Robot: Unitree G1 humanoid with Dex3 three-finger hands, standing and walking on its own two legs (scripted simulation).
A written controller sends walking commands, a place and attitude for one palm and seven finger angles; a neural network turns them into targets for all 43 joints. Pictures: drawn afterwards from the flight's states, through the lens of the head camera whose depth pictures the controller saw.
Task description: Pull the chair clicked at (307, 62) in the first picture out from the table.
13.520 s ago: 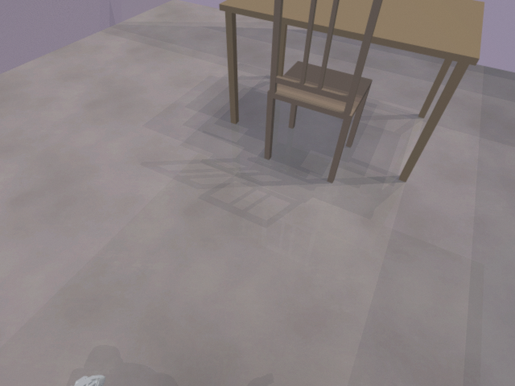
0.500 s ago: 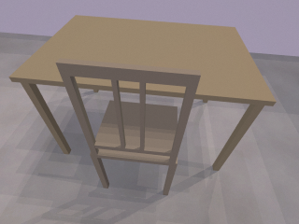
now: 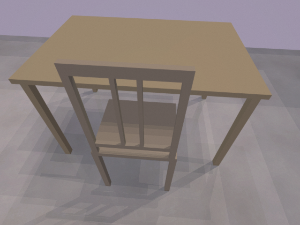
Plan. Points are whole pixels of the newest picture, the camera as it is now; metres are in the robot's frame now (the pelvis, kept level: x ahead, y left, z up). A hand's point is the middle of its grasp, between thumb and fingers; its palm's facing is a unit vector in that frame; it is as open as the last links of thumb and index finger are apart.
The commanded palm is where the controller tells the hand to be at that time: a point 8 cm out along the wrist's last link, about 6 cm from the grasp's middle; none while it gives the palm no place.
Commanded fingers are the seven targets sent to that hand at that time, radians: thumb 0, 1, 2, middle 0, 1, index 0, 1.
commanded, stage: come to a stop and stand still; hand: left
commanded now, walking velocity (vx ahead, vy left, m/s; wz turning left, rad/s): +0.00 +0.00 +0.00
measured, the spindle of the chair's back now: (118, 116) +0.50 +0.15 -0.05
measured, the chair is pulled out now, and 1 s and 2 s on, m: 0.00 0.00 0.00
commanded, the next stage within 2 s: look again from close up in 0.14 s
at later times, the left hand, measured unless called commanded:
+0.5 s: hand out of the picture -0.03 +0.14 -0.17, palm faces +0.06 -0.99 -0.16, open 7.4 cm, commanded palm none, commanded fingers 0.00 0.90 0.90 -0.20 -0.30 -0.20 -0.30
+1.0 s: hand out of the picture -0.03 +0.13 -0.17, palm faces +0.07 -0.98 -0.16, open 7.4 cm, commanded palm none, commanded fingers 0.00 0.90 0.90 -0.20 -0.30 -0.20 -0.30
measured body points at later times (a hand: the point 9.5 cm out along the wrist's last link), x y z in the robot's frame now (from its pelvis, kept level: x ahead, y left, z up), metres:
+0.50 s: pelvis +0.00 -0.02 +0.00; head +0.00 -0.02 +0.45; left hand -0.03 +0.19 -0.16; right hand -0.01 -0.23 -0.16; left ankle -0.05 +0.09 -0.74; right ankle +0.03 -0.16 -0.74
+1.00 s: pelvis -0.01 -0.02 +0.00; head +0.00 -0.02 +0.45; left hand -0.03 +0.19 -0.16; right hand -0.03 -0.22 -0.16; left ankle -0.05 +0.09 -0.74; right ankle +0.03 -0.16 -0.74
